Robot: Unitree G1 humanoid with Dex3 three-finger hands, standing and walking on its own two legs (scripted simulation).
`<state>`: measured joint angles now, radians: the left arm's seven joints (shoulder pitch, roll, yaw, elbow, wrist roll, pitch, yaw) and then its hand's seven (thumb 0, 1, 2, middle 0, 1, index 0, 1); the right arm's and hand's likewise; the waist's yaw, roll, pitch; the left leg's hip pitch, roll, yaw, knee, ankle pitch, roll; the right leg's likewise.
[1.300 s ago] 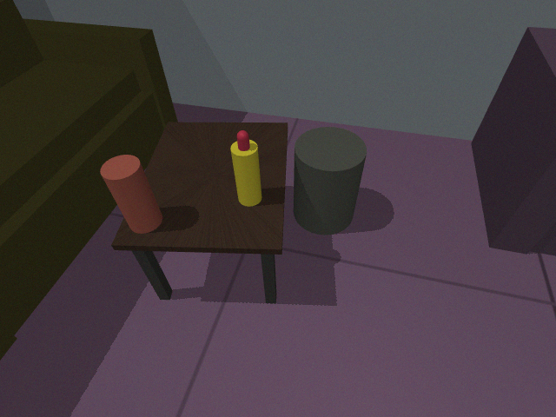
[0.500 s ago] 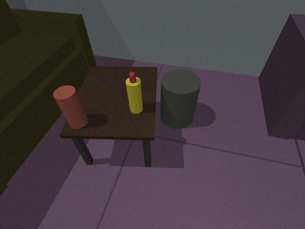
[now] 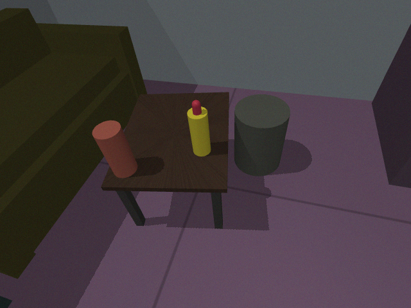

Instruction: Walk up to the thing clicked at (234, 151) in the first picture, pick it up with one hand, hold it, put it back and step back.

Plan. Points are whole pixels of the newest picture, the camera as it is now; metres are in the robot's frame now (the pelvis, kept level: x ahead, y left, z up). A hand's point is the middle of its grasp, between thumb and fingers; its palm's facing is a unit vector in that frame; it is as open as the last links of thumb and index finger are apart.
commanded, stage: walk up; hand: right
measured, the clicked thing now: (199, 127) +0.86 +0.09 -0.23
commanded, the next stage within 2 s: none
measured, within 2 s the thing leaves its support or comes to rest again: neither
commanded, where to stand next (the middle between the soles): +0.34 +0.32 m, yaw -2 degrees
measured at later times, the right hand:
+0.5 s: hand out of the picture +0.17 -0.11 -0.15, palm faces +0.01 +0.95 -0.31, open 7.4 cm
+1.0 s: hand (223, 244) +0.33 +0.00 -0.17, palm faces -0.10 +0.93 -0.36, open 7.4 cm
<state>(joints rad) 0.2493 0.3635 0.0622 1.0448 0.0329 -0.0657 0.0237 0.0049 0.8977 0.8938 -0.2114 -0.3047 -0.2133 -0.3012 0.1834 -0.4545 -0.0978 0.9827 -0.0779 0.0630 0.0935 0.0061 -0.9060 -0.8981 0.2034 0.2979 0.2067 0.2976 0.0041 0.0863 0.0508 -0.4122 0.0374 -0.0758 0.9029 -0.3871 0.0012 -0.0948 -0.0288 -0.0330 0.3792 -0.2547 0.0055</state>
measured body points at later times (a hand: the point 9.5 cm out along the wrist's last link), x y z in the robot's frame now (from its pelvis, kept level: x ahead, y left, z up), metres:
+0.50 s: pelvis +0.12 +0.16 -0.01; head +0.15 +0.14 +0.44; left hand +0.18 +0.49 -0.11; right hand +0.17 -0.16 -0.13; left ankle +0.12 +0.24 -0.74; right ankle +0.19 +0.06 -0.71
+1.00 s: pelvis +0.23 +0.29 -0.03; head +0.27 +0.27 +0.42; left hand +0.25 +0.65 -0.11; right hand +0.33 -0.04 -0.15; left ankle +0.29 +0.46 -0.74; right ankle +0.23 +0.09 -0.74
